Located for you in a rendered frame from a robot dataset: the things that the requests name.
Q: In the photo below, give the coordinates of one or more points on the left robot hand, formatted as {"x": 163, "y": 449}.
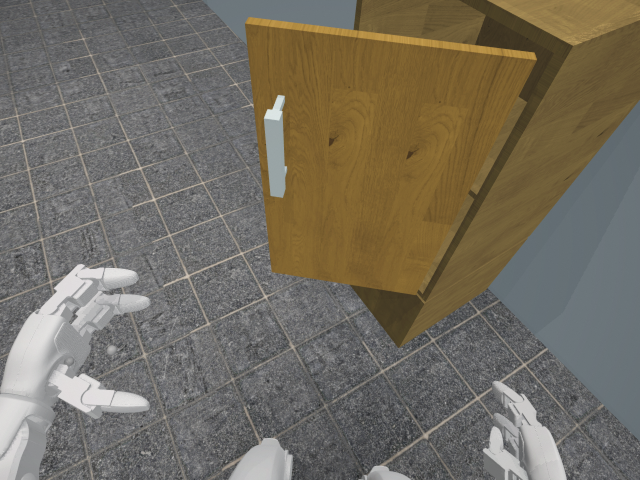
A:
{"x": 35, "y": 364}

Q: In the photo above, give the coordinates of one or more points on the left robot shin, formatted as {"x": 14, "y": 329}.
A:
{"x": 270, "y": 441}

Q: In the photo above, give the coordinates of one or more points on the right robot hand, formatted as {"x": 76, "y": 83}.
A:
{"x": 532, "y": 446}

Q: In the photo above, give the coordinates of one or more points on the robot left forearm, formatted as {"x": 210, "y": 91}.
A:
{"x": 24, "y": 423}

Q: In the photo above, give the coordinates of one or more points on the cupboard door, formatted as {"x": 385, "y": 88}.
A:
{"x": 384, "y": 136}

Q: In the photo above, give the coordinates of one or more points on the left robot thigh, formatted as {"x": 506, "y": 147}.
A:
{"x": 264, "y": 462}

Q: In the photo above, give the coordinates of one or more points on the handle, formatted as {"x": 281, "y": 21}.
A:
{"x": 273, "y": 122}

